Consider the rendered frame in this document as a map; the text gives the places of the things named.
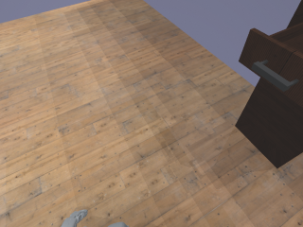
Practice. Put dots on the left robot hand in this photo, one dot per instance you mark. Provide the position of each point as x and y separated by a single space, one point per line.
75 218

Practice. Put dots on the drawer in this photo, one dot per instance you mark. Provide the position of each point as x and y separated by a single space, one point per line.
283 51

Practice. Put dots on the handle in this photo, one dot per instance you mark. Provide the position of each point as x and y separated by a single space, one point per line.
280 82

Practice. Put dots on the cabinet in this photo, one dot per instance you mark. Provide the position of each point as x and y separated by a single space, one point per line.
271 121

